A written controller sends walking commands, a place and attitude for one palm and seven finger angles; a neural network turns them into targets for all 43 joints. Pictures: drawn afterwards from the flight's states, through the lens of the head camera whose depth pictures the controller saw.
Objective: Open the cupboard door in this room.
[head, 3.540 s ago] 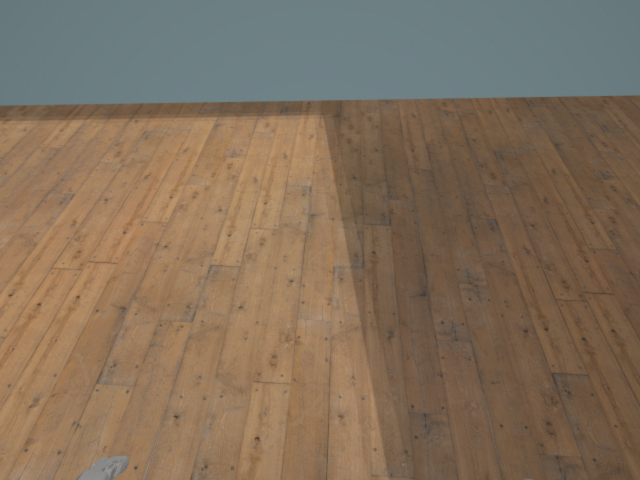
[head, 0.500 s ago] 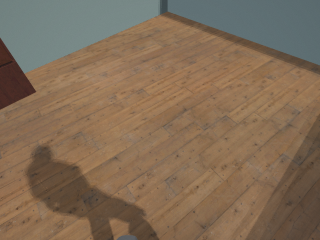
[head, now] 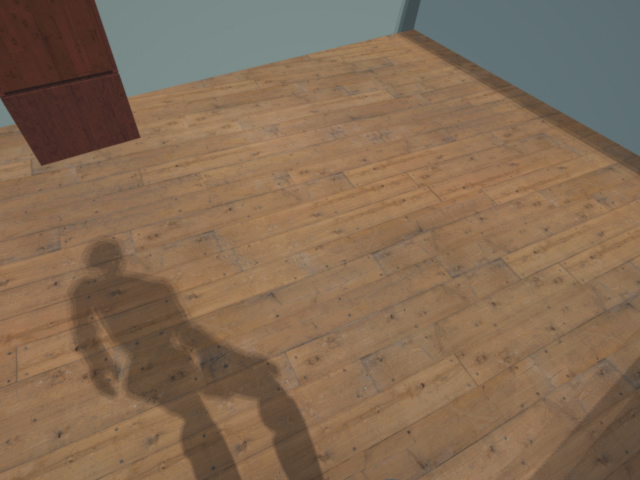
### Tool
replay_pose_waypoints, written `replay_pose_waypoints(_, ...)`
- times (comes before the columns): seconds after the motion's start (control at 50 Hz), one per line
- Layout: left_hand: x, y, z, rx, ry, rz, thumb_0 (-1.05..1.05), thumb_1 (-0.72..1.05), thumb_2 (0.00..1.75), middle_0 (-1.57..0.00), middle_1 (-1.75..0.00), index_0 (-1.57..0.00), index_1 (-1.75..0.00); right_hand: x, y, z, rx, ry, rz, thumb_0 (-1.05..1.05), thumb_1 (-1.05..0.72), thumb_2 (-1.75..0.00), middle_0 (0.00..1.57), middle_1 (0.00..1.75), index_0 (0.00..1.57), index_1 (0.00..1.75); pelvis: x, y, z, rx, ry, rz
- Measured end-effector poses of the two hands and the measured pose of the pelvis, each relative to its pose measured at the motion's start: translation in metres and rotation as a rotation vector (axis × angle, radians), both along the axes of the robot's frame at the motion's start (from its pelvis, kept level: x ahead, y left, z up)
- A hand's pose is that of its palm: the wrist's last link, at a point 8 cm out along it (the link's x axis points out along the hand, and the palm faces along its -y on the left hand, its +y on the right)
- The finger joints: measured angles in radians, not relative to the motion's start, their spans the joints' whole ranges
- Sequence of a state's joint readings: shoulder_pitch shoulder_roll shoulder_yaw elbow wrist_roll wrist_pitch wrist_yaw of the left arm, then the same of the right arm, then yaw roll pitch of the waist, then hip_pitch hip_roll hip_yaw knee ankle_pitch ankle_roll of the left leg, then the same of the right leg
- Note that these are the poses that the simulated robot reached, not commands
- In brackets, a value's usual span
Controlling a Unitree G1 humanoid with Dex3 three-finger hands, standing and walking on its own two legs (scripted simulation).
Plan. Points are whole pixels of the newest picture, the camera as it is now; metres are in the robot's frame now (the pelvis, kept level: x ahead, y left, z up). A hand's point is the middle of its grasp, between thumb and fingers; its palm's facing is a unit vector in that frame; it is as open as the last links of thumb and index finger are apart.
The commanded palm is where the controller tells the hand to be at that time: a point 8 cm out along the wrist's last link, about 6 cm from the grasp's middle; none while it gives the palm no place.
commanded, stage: turn or walk to find it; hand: left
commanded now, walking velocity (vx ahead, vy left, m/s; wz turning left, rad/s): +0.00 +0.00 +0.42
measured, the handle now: out of the picture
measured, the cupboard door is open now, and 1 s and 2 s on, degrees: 0 0 0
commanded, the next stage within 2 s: stand and wait in 0.28 s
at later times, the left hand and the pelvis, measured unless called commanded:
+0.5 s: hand out of the picture +0.02 +0.12 -0.15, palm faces +0.21 -0.94 -0.27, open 7.3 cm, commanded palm none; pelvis -0.02 -0.07 +0.00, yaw +11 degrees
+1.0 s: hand out of the picture -0.11 +0.12 -0.19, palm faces +0.27 -0.95 -0.14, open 7.4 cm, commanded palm none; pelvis -0.05 -0.03 +0.00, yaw +12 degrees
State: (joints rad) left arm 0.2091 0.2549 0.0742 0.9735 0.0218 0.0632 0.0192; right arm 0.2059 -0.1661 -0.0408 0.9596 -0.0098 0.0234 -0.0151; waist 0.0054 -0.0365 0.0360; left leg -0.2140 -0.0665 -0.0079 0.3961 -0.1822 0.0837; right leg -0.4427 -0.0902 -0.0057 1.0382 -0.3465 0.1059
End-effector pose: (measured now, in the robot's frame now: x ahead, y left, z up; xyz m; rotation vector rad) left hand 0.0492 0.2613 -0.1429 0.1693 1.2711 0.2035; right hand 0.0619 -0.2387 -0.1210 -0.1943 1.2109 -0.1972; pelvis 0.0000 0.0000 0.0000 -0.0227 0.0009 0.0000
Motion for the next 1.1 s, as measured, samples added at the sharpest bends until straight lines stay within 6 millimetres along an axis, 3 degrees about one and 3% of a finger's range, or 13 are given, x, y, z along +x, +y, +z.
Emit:
replay_pose_waypoints(0.12, 0.016, -0.015, 0.009, 0.016, -0.057, -0.004, 0.00, 0.91, 0.90, -0.20, -0.30, -0.20, -0.29, -0.032, -0.010, -0.014, 0.026, 0.085, -0.009, 0.01, -0.91, -0.90, 0.20, 0.30, 0.20, 0.30, -0.007, -0.011, -0.002, 0.014, 0.010, 0.048)
replay_pose_waypoints(0.26, 0.023, -0.051, 0.020, 0.042, -0.143, 0.009, 0.00, 0.91, 0.90, -0.20, -0.30, -0.20, -0.30, -0.057, -0.042, -0.035, 0.062, 0.164, 0.006, 0.01, -0.91, -0.90, 0.20, 0.30, 0.20, 0.30, -0.015, -0.040, -0.009, 0.042, 0.021, 0.106)
replay_pose_waypoints(0.3, 0.016, -0.061, 0.022, 0.055, -0.156, 0.020, 0.00, 0.91, 0.90, -0.20, -0.30, -0.20, -0.30, -0.057, -0.052, -0.042, 0.073, 0.173, 0.016, 0.01, -0.91, -0.90, 0.20, 0.30, 0.20, 0.30, -0.018, -0.049, -0.011, 0.038, 0.016, 0.121)
replay_pose_waypoints(0.4, -0.015, -0.080, 0.030, 0.060, -0.130, 0.083, 0.00, 0.91, 0.90, -0.20, -0.30, -0.20, -0.30, -0.041, -0.072, -0.037, 0.073, 0.167, 0.069, 0.01, -0.91, -0.90, 0.20, 0.30, 0.20, 0.30, -0.019, -0.064, -0.003, 0.061, 0.001, 0.166)
replay_pose_waypoints(0.5, -0.049, -0.094, 0.027, 0.046, -0.079, 0.141, 0.00, 0.92, 0.90, -0.20, -0.30, -0.20, -0.30, -0.023, -0.080, -0.035, 0.059, 0.150, 0.110, 0.01, -0.91, -0.90, 0.20, 0.30, 0.20, 0.30, -0.018, -0.071, -0.001, 0.062, -0.007, 0.195)
replay_pose_waypoints(0.62, -0.097, -0.098, 0.015, 0.020, 0.013, 0.205, 0.00, 0.93, 0.90, -0.20, -0.30, -0.20, -0.30, 0.001, -0.067, -0.033, 0.047, 0.133, 0.175, 0.01, -0.91, -0.90, 0.20, 0.30, 0.20, 0.30, -0.020, -0.069, -0.003, 0.054, -0.006, 0.210)
replay_pose_waypoints(0.72, -0.141, -0.099, -0.005, -0.037, 0.108, 0.258, 0.00, 0.92, 0.90, -0.20, -0.30, -0.20, -0.30, 0.022, -0.039, -0.031, 0.037, 0.067, 0.233, 0.01, -0.91, -0.90, 0.20, 0.30, 0.20, 0.30, -0.026, -0.057, -0.009, 0.021, -0.008, 0.216)
replay_pose_waypoints(0.8, -0.164, -0.100, -0.014, -0.079, 0.162, 0.279, 0.00, 0.92, 0.90, -0.20, -0.30, -0.20, -0.30, 0.026, -0.015, -0.021, 0.039, 0.028, 0.263, 0.01, -0.91, -0.90, 0.20, 0.30, 0.20, 0.30, -0.031, -0.049, -0.008, 0.030, -0.026, 0.201)
replay_pose_waypoints(0.94, -0.176, -0.100, -0.014, -0.125, 0.182, 0.254, 0.00, 0.91, 0.90, -0.20, -0.30, -0.20, -0.29, 0.017, 0.005, -0.014, 0.044, -0.003, 0.248, 0.00, -0.93, -0.90, 0.20, 0.30, 0.20, 0.30, -0.041, -0.035, -0.002, 0.021, -0.037, 0.195)
replay_pose_waypoints(1.1, -0.171, -0.079, -0.014, -0.099, 0.140, 0.264, 0.00, 0.91, 0.90, -0.20, -0.30, -0.20, -0.30, -0.022, -0.002, -0.022, 0.022, 0.096, 0.242, 0.00, -0.93, -0.90, 0.20, 0.30, 0.20, 0.30, -0.055, -0.025, -0.005, 0.025, -0.017, 0.229)
